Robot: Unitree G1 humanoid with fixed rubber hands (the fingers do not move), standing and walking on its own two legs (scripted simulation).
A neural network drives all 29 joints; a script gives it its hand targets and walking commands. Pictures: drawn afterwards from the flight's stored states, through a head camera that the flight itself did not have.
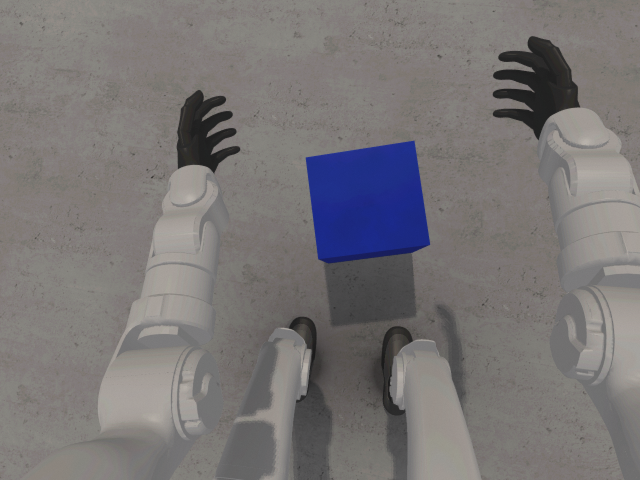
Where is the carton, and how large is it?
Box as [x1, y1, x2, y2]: [306, 141, 429, 262]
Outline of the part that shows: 414,141 306,157 317,253 319,259 326,262 335,262 412,252 429,244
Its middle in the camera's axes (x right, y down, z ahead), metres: +0.10 -0.07 +0.86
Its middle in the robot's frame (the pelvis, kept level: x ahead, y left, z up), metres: +0.48 +0.00 -0.52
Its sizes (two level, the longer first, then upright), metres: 0.210 0.200 0.250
